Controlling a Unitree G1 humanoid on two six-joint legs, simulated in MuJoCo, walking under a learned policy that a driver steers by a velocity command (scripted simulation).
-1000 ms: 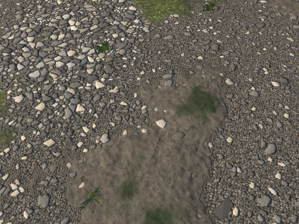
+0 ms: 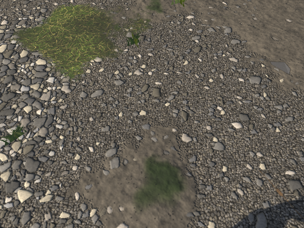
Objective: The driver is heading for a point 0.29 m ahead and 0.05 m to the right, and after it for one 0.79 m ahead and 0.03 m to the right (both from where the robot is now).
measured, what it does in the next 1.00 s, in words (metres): walks ahead: left foot, then right foot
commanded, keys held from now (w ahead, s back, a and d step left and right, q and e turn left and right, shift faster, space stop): w+e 0.32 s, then w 0.28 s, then no key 0.20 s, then q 0.20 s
